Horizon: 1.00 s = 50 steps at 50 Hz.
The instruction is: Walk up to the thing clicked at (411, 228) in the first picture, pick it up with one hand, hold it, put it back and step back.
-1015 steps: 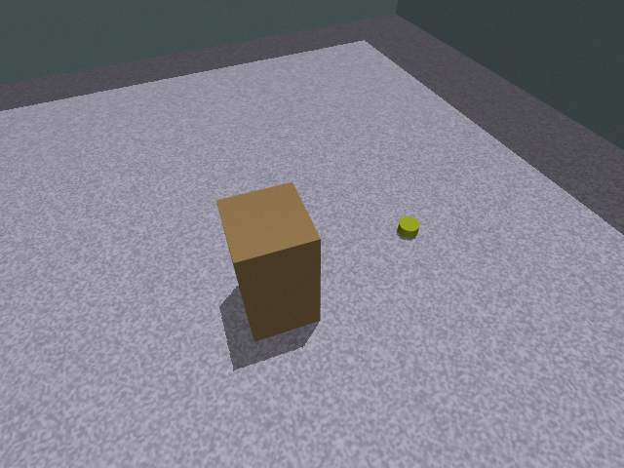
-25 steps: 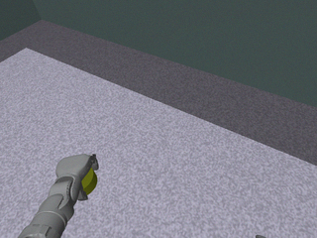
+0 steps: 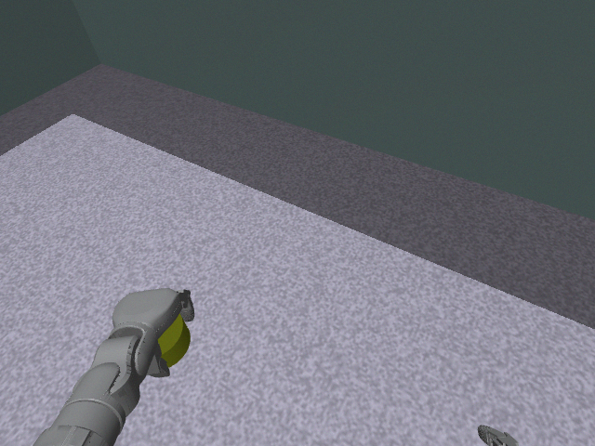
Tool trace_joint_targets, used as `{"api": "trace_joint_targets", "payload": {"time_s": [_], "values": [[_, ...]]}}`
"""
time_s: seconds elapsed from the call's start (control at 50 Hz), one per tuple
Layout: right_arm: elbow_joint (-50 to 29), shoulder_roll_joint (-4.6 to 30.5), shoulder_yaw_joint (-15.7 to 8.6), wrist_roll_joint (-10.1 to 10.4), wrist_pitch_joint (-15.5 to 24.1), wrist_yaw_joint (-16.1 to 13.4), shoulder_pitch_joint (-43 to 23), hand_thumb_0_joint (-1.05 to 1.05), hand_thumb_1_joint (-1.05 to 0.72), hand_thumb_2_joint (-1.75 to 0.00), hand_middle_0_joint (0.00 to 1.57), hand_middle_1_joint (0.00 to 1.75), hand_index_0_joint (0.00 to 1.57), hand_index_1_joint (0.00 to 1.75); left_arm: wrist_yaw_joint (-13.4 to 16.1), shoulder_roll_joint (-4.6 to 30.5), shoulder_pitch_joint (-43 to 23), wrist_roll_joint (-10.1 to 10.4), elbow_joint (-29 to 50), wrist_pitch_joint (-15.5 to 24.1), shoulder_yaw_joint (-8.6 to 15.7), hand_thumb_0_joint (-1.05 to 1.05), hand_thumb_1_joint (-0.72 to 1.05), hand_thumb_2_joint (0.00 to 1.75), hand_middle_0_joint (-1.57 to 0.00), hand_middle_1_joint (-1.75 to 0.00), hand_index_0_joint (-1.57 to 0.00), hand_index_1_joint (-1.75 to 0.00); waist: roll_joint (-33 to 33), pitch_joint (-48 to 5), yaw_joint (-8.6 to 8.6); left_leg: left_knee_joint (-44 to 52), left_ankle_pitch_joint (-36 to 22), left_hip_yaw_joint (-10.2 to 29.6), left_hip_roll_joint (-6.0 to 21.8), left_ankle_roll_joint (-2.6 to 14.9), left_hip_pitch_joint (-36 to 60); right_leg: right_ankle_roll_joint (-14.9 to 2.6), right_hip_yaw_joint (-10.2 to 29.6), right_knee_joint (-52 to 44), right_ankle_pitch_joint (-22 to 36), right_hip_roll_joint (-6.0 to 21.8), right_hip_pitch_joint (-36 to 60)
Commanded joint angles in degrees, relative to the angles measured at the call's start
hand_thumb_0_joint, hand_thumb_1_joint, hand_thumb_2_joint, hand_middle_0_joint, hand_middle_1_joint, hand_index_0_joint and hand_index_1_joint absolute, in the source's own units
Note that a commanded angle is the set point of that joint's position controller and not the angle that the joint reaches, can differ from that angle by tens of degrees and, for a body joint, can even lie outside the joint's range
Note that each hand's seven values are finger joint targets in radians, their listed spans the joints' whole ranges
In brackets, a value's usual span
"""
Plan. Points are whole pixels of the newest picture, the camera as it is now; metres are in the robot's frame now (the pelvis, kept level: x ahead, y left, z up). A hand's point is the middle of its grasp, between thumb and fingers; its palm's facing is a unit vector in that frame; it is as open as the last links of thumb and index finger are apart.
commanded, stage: hold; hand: left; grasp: from above
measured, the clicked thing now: (158, 337) +0.32 +0.24 -0.07
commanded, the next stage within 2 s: crouch in 1.44 s
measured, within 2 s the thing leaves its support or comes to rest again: neither
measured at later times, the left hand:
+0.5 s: hand (154, 342) +0.29 +0.22 -0.03, palm faces -0.44 -0.06 -0.90, open 10.3 cm
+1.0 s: hand (156, 350) +0.28 +0.21 -0.02, palm faces -0.44 -0.06 -0.90, open 10.3 cm
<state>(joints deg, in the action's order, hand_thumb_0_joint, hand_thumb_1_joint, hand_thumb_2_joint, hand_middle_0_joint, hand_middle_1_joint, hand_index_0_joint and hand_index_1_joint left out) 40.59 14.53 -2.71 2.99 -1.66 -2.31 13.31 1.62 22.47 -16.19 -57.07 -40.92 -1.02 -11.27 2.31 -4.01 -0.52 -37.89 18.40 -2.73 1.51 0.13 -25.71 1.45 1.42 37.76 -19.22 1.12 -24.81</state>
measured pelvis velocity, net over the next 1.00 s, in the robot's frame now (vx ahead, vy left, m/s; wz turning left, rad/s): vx -0.02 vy -0.01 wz -0.01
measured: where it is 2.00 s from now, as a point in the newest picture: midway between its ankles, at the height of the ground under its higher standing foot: outside the picture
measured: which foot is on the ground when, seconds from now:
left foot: down 0.00-1.00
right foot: down 0.00-1.00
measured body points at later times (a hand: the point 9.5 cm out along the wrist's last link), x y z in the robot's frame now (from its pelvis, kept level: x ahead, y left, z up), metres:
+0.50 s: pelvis -0.01 +0.00 +0.01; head +0.01 -0.02 +0.46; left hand +0.31 +0.22 +0.03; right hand +0.13 -0.26 -0.11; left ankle +0.01 +0.12 -0.72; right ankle +0.00 -0.14 -0.72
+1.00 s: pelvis -0.02 -0.01 +0.01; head -0.01 -0.03 +0.46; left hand +0.29 +0.21 +0.04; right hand +0.14 -0.26 -0.10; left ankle +0.01 +0.12 -0.72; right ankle +0.00 -0.14 -0.72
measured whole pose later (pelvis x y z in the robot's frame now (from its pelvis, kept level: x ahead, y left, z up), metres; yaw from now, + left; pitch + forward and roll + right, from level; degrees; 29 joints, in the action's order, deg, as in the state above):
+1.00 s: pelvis -0.02 -0.01 +0.01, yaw +0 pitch +1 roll +1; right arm 38.3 14.8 -1.4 4.1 -4.2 -3.4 10.5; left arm -3.3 22.7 -12.8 -56.2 -33.4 -1.0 -12.3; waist 2.9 -1.1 0.9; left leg -28.1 12.8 -3.1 1.3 -0.2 -16.5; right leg 1.0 1.7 29.9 -14.5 1.1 -16.6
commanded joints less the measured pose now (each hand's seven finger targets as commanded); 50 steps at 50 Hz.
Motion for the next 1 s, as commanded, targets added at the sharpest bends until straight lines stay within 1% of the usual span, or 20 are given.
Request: {"api": "trace_joint_targets", "payload": {"time_s": [0.0,0.04,0.08,0.1,0.18,0.22,0.28,0.32,0.42,0.44,0.56,0.64,0.66,0.68,0.76,0.8,0.86,0.88,0.94,0.98], "values": [[-7.37,7.79,-2.41,0.28,1.58,-0.79,-2.04,0.00,-0.89,-0.90,0.20,0.30,0.20,0.30,1.45,11.06,-17.15,-0.31,11.60,0.19,4.40,0.00,0.54,0.92,-0.84,-0.96,-0.88,-0.91,-2.47,-14.12,-0.47,4.47,-17.63,0.75,-2.20,0.53,10.74,-1.41,-0.30,-5.88,17.75,-2.95,5.47],[-7.27,7.83,-2.38,0.27,1.35,-0.81,-2.24,0.00,-0.89,-0.90,0.20,0.30,0.20,0.30,1.30,12.94,-17.51,-0.30,12.95,0.22,5.82,0.00,0.54,0.92,-0.83,-0.97,-0.88,-0.93,-1.04,-14.69,0.23,5.30,-18.09,0.76,-2.12,0.29,11.55,-1.72,-0.60,-6.15,17.30,-2.98,6.76],[-7.66,7.59,-2.29,0.31,1.11,-0.81,-2.68,0.00,-0.90,-0.90,0.20,0.30,0.20,0.30,0.66,10.86,-15.56,-0.67,10.98,-0.19,4.23,0.00,0.54,0.93,-0.84,-0.97,-0.88,-0.93,-1.93,-12.93,0.04,5.71,-18.10,0.88,-2.01,0.43,11.20,-1.73,-0.67,-6.50,17.42,-3.10,6.04],[-8.01,7.75,-2.32,0.44,1.04,-0.80,-2.83,0.00,-0.89,-0.90,0.20,0.30,0.20,0.30,0.38,11.21,-16.71,-0.38,13.41,0.00,4.33,0.00,0.55,0.91,-0.84,-0.97,-0.89,-0.92,-1.71,-13.69,0.25,6.07,-18.01,0.78,-1.99,0.40,11.85,-1.79,-0.74,-6.60,17.30,-3.07,6.75],[-8.40,7.85,-2.17,0.49,0.79,-0.86,-3.10,0.00,-0.90,-0.90,0.20,0.30,0.20,0.30,-0.55,11.63,-16.37,-0.21,13.99,0.03,4.31,0.00,0.51,0.92,-0.81,-0.98,-0.86,-0.93,-1.29,-13.08,0.03,7.19,-17.44,0.86,-1.80,0.47,12.49,-1.97,-0.84,-7.50,16.26,-3.14,7.11],[-8.77,7.75,-2.04,0.60,0.68,-0.97,-3.79,0.00,-0.89,-0.90,0.20,0.30,0.20,0.30,-0.62,12.61,-16.67,0.10,15.58,0.24,5.50,0.00,0.51,0.94,-0.81,-0.99,-0.85,-0.94,-0.08,-13.23,0.73,7.85,-16.81,0.61,-1.94,0.34,13.10,-2.05,-0.74,-7.97,15.45,-3.06,7.74],[-9.03,7.61,-1.87,0.64,0.60,-1.05,-4.13,0.00,-0.90,-0.90,0.20,0.30,0.20,0.30,-0.91,11.43,-16.07,-0.02,14.71,0.08,4.58,0.00,0.50,0.93,-0.81,-0.97,-0.85,-0.93,-2.08,-12.39,0.20,8.16,-16.30,0.57,-1.99,0.66,13.22,-1.79,-0.67,-8.73,15.46,-2.95,7.82],[-9.12,7.55,-1.86,0.76,0.54,-1.11,-4.57,0.00,-0.90,-0.90,0.20,0.30,0.20,0.30,-0.97,12.41,-16.50,0.24,16.58,0.26,5.30,0.00,0.51,0.93,-0.80,-0.99,-0.85,-0.94,-1.16,-13.12,0.94,8.43,-17.41,0.52,-2.07,0.56,13.88,-1.80,-0.70,-8.79,16.38,-2.86,8.24],[-9.12,7.51,-1.74,0.74,0.34,-1.20,-4.86,0.00,-0.90,-0.90,0.20,0.30,0.20,0.30,-1.25,11.79,-15.61,-0.17,14.93,-0.08,4.98,0.00,0.48,0.96,-0.80,-0.98,-0.84,-0.95,-1.77,-12.26,0.50,9.14,-17.66,0.43,-1.88,0.65,14.77,-1.81,-0.80,-9.46,16.45,-2.95,8.37],[-9.37,7.70,-1.79,0.85,0.32,-1.21,-5.07,0.00,-0.90,-0.90,0.20,0.30,0.20,0.30,-1.32,12.04,-16.70,0.17,17.33,0.16,4.78,0.00,0.48,0.96,-0.80,-0.99,-0.84,-0.95,-1.53,-12.37,0.66,9.62,-17.39,0.41,-1.81,0.51,15.07,-1.92,-0.93,-9.70,16.01,-3.04,8.72],[-9.94,7.31,-1.40,0.89,0.37,-1.25,-6.49,0.00,-0.90,-0.90,0.20,0.30,0.20,0.30,-2.00,11.36,-14.67,0.39,15.97,-0.05,4.67,0.00,0.47,0.94,-0.77,-1.01,-0.82,-0.96,-1.33,-10.26,1.35,11.04,-13.66,0.31,-1.97,0.53,14.44,-2.08,-0.67,-11.27,12.02,-2.84,8.91],[-10.16,7.39,-1.31,0.93,0.32,-1.48,-6.74,0.00,-0.90,-0.90,0.20,0.30,0.20,0.30,-2.43,12.91,-16.46,0.75,18.62,0.19,5.44,0.00,0.48,0.96,-0.79,-1.00,-0.83,-0.96,-1.66,-11.42,1.42,11.09,-15.29,0.32,-1.91,0.69,15.43,-1.82,-0.79,-11.46,13.77,-2.82,9.89],[-10.29,7.20,-1.19,1.00,0.29,-1.51,-7.20,0.00,-0.90,-0.90,0.20,0.30,0.20,0.30,-2.47,12.34,-14.80,0.73,17.48,0.16,5.28,0.00,0.46,0.97,-0.79,-1.00,-0.83,-0.96,-2.14,-10.59,1.34,11.39,-14.91,0.15,-1.98,0.79,15.78,-1.76,-0.72,-11.82,13.53,-2.74,9.84],[-10.24,7.19,-1.14,0.99,0.34,-1.52,-6.77,0.00,-0.90,-0.90,0.20,0.30,0.20,0.30,-2.57,11.99,-16.14,0.68,18.37,0.31,4.77,0.00,0.46,0.95,-0.78,-1.00,-0.82,-0.95,-2.38,-10.63,0.75,11.26,-14.31,0.02,-2.09,0.98,15.50,-1.59,-0.45,-12.07,13.38,-2.62,9.31],[-10.48,7.11,-1.12,1.17,0.25,-1.63,-7.46,0.00,-0.90,-0.90,0.20,0.30,0.20,0.30,-2.77,11.83,-13.49,0.71,17.61,0.23,5.11,0.00,0.45,0.93,-0.76,-1.00,-0.81,-0.95,-1.88,-9.81,1.46,12.16,-13.50,-0.08,-2.16,0.77,15.82,-1.89,-0.55,-12.58,12.03,-2.64,9.54],[-10.64,7.11,-1.05,1.12,0.18,-1.62,-7.76,0.00,-0.90,-0.90,0.20,0.30,0.20,0.30,-3.10,11.08,-14.47,0.99,19.59,0.20,4.04,0.00,0.45,0.95,-0.77,-0.99,-0.81,-0.95,-2.76,-10.13,1.08,12.24,-13.61,-0.02,-2.17,0.98,16.30,-1.65,-0.55,-12.94,12.50,-2.53,9.75],[-10.58,7.03,-0.82,1.24,0.16,-1.71,-8.04,0.00,-0.90,-0.90,0.20,0.30,0.20,0.30,-2.75,11.76,-15.35,0.86,18.94,0.12,4.78,0.00,0.44,0.92,-0.77,-0.97,-0.81,-0.93,-2.10,-9.03,1.06,12.86,-11.67,-0.07,-2.21,0.88,16.23,-1.78,-0.40,-13.51,10.49,-2.49,9.09],[-10.49,7.00,-0.87,1.26,0.12,-1.71,-7.95,0.00,-0.90,-0.90,0.20,0.30,0.20,0.30,-2.67,11.52,-13.78,0.66,17.52,0.02,4.88,0.00,0.43,0.93,-0.77,-0.96,-0.80,-0.93,-2.80,-8.73,1.29,12.96,-11.68,-0.04,-2.16,0.92,15.97,-1.81,-0.51,-13.52,10.40,-2.51,9.30],[-10.22,7.08,-0.75,1.17,-0.05,-1.80,-8.07,0.00,-0.90,-0.90,0.20,0.30,0.20,0.30,-2.53,12.92,-16.06,0.63,18.32,0.37,5.53,0.00,0.42,0.94,-0.77,-0.97,-0.80,-0.93,-1.95,-9.38,1.12,13.02,-12.55,0.05,-1.99,0.84,16.54,-1.84,-0.49,-13.37,11.16,-2.56,9.66],[-10.27,6.87,-0.74,1.15,-0.06,-1.84,-8.14,0.00,-0.90,-0.90,0.20,0.30,0.20,0.30,-2.37,12.21,-15.10,0.43,17.37,0.56,5.32,0.00,0.41,0.97,-0.77,-0.99,-0.80,-0.95,-2.39,-9.09,1.26,12.79,-12.18,-0.09,-2.30,0.95,16.11,-1.70,-0.34,-13.67,10.91,-2.40,9.56]]}}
